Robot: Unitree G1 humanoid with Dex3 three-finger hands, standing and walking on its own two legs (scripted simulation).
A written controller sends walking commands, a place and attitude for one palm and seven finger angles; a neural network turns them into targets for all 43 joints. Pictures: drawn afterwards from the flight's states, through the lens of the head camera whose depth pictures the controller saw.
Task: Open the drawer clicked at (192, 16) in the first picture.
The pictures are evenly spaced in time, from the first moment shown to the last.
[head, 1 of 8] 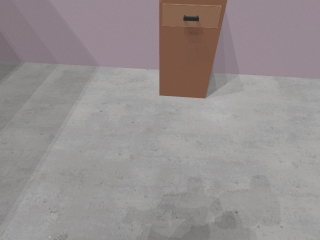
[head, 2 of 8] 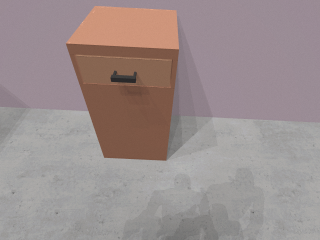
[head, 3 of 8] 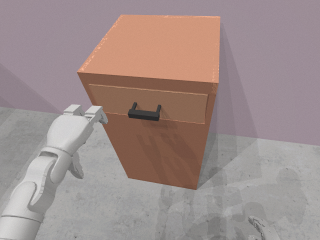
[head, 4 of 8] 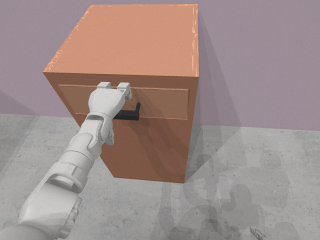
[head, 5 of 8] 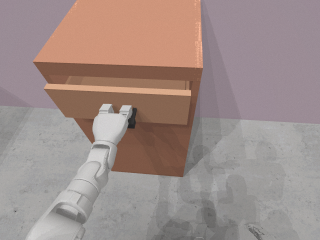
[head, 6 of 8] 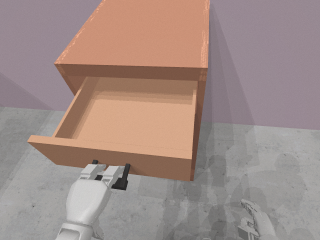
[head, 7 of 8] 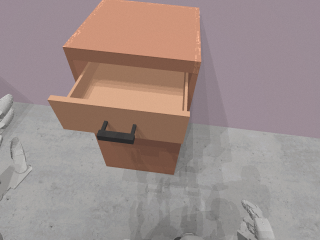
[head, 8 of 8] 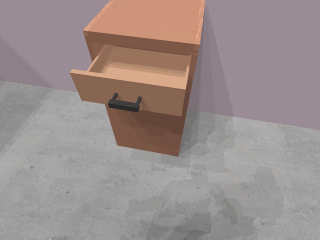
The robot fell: no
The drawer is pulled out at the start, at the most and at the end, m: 0.00 0.30 0.19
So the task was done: yes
